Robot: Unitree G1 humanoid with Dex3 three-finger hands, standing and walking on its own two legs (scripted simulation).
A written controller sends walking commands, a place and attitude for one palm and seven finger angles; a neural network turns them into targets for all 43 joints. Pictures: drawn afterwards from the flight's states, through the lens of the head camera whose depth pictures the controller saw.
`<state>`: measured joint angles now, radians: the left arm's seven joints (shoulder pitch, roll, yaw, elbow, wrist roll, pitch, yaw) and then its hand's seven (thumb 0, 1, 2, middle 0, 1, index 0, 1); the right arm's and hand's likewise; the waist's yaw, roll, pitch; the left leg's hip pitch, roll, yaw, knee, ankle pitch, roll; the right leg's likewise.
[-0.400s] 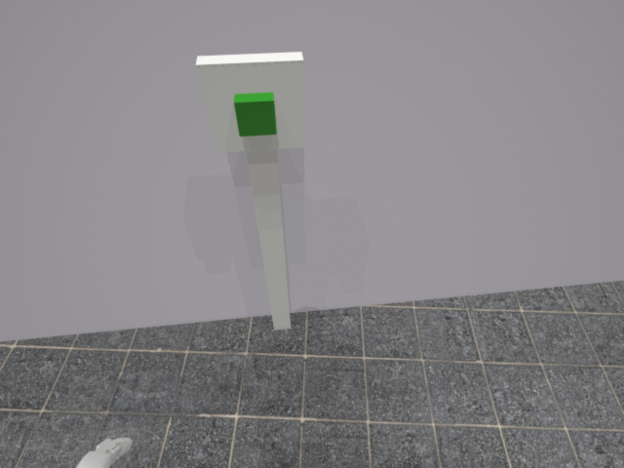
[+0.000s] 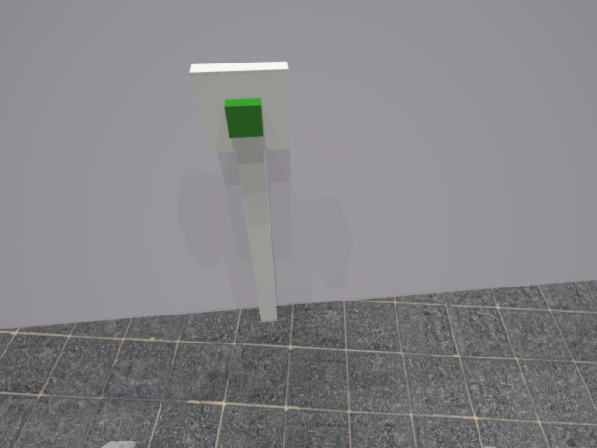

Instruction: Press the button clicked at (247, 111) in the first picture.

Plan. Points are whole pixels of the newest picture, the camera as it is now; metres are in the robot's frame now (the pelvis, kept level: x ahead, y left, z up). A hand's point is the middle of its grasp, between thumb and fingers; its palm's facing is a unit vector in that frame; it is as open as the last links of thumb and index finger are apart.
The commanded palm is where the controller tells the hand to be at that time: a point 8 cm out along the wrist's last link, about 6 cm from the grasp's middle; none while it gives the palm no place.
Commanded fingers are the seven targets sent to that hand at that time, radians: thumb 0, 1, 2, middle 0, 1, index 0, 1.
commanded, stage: stand and wait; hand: left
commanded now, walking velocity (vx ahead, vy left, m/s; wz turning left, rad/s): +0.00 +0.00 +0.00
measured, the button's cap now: (244, 117) +0.63 +0.14 +0.11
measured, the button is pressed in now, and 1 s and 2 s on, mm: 0 0 0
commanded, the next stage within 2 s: look at it before walking up in 0.52 s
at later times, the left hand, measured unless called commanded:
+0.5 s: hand out of the picture +0.06 +0.23 -0.15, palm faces -0.03 -0.94 -0.33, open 7.4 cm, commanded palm none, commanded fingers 0.00 0.90 0.90 -0.20 -0.30 -0.20 -0.30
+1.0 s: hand out of the picture +0.06 +0.22 -0.15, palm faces -0.03 -0.94 -0.33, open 7.4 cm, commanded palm none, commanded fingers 0.00 0.90 0.90 -0.20 -0.30 -0.20 -0.30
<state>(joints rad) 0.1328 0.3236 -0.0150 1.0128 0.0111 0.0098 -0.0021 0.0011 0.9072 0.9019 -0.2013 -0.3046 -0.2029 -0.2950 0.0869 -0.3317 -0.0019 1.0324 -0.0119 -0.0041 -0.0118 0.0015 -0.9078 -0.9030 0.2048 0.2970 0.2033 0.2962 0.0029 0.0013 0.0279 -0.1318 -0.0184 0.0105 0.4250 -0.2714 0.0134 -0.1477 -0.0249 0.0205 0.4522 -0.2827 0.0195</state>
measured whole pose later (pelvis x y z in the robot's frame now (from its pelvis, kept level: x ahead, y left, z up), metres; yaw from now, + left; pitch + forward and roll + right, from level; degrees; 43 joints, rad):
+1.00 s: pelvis -0.02 -0.02 +0.01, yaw +0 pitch -1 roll +0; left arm 0.13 0.32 -0.01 1.09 0.01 0.00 -0.01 0.00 0.91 0.90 -0.20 -0.30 -0.20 -0.29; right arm 0.12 -0.34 0.00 1.13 -0.01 -0.01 -0.01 0.00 -0.91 -0.90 0.20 0.30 0.20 0.30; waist 0.00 0.01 0.03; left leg -0.12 0.01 0.00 0.35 -0.20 -0.02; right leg -0.14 0.01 0.01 0.37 -0.21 -0.01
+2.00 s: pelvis +0.00 -0.02 +0.00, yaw +5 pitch +1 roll +0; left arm 0.32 0.21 0.02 1.10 0.03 0.02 -0.01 0.00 0.91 0.90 -0.20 -0.30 -0.20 -0.29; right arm 0.33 -0.15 -0.02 1.11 -0.03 -0.01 -0.02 0.00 -0.91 -0.90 0.20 0.30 0.20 0.30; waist -0.03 -0.02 -0.02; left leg -0.20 -0.02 -0.08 0.44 -0.26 0.01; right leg -0.29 0.00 -0.06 0.72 -0.48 -0.01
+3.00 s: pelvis +0.12 -0.09 -0.02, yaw +4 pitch -1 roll +0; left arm 0.24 0.17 0.04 0.97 0.03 0.03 0.02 0.00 0.92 0.90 -0.19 -0.30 -0.19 -0.29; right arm 0.19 -0.21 -0.08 1.02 -0.02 0.06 -0.02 0.00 -0.92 -0.90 0.20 0.30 0.20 0.30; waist -0.02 0.06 0.03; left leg -0.42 0.08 0.07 0.70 -0.36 -0.01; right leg -0.26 -0.05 -0.05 0.63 -0.34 0.01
